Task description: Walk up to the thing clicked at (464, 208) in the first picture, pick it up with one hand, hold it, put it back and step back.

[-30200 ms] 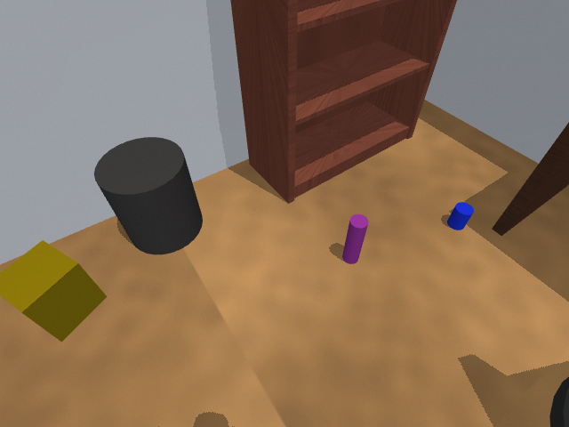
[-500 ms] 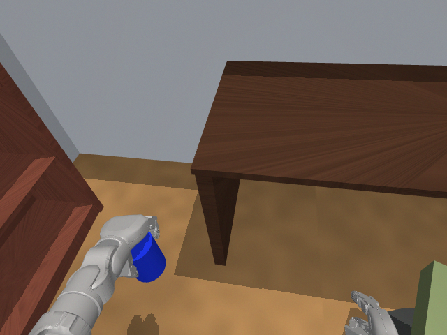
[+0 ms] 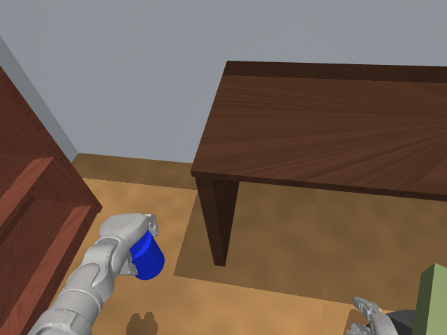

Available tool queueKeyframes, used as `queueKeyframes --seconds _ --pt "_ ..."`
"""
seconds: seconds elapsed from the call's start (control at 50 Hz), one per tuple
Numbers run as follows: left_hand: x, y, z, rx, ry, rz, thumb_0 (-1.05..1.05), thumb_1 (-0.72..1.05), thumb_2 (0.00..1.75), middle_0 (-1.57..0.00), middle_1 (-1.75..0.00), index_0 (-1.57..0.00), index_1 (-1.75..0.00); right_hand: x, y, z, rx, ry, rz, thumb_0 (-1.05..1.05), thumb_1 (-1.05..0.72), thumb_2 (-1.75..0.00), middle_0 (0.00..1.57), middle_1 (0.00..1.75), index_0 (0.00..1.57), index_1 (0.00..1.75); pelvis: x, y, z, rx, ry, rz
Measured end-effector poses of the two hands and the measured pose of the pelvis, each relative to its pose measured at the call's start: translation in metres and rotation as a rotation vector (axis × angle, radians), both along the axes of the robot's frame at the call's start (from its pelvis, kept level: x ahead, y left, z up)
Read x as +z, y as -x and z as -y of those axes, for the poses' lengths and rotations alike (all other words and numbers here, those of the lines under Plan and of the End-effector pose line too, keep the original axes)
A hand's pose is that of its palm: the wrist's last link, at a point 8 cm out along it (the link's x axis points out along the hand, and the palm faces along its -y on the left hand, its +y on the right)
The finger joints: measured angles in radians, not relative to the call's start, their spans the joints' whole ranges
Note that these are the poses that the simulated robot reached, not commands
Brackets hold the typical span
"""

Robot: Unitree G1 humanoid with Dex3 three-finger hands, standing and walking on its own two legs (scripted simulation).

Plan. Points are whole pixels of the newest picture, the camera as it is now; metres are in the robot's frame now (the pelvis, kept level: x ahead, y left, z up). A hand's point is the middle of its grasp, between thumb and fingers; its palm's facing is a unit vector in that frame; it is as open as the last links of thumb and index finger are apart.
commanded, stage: crouch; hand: left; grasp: from above
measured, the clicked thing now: (141, 253) +0.30 +0.22 -0.09
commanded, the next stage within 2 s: lower in 1.86 s
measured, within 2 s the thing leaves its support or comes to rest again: neither
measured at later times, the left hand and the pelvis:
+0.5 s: hand (146, 266) +0.31 +0.24 -0.19, palm faces -0.46 +0.05 -0.89, open 10.4 cm; pelvis -0.03 +0.00 -0.08, yaw +1 degrees
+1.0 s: hand (168, 277) +0.36 +0.24 -0.43, palm faces -0.50 +0.00 -0.87, open 10.3 cm; pelvis -0.06 +0.01 -0.27, yaw +0 degrees
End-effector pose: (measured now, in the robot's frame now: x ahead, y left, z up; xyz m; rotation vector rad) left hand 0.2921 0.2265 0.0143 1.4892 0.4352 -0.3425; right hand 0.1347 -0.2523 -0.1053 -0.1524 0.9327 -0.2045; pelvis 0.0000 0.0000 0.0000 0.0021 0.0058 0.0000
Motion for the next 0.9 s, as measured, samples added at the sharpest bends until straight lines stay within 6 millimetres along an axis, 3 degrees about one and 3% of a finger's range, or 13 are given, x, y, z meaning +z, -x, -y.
queueKeyframes --seconds 0.18,0.3,0.38,0.54,0.7,0.8,0.9 --pt "-0.023 0.005 0.0 -0.015 0.005 -0.024 0.03 -0.09 0.73 -0.63 -0.81 -0.56 -0.8 -0.001 0.004 0.003 -0.001 0.014 -0.027 0.01 -0.9 -0.9 0.2 0.3 0.2 0.3 -0.002 0.0 0.0 0.005 -0.001 -0.022" --pt "-0.062 0.007 -0.003 -0.027 -0.023 -0.035 0.03 -0.08 0.72 -0.63 -0.81 -0.56 -0.79 -0.012 0.018 0.009 0.012 0.043 -0.094 0.01 -0.9 -0.9 0.2 0.3 0.2 0.3 -0.013 0.008 0.001 0.015 0.004 -0.088" --pt "-0.092 0.001 -0.006 -0.04 -0.05 -0.023 0.03 -0.08 0.72 -0.62 -0.8 -0.56 -0.79 -0.03 0.037 0.018 0.013 0.072 -0.152 0.01 -0.9 -0.9 0.2 0.3 0.2 0.3 -0.03 0.015 0.001 0.02 0.013 -0.168" --pt "-0.168 -0.031 -0.012 -0.06 -0.093 0.038 0.03 -0.06 0.7 -0.61 -0.81 -0.55 -0.8 -0.093 0.092 0.033 -0.025 0.138 -0.274 0.01 -0.9 -0.9 0.2 0.3 0.2 0.3 -0.096 0.033 -0.004 0.017 0.032 -0.349" --pt "-0.249 -0.064 -0.015 -0.01 -0.095 0.059 0.03 -0.04 0.69 -0.58 -0.84 -0.54 -0.81 -0.168 0.148 0.024 -0.08 0.147 -0.399 0.01 -0.9 -0.9 0.2 0.3 0.2 0.3 -0.169 0.049 -0.01 0.011 0.044 -0.5" --pt "-0.297 -0.076 -0.014 -0.009 -0.09 0.035 0.03 -0.04 0.69 -0.58 -0.84 -0.54 -0.81 -0.212 0.167 0.012 -0.09 0.123 -0.444 0.01 -0.9 -0.9 0.2 0.3 0.2 0.3 -0.209 0.055 -0.012 0.011 0.052 -0.563" --pt "-0.345 -0.078 -0.014 -0.012 -0.074 -0.005 0.03 -0.04 0.69 -0.58 -0.84 -0.54 -0.81 -0.251 0.17 0.002 -0.066 0.096 -0.455 0.01 -0.9 -0.9 0.2 0.3 0.2 0.3 -0.244 0.06 -0.013 0.012 0.058 -0.607"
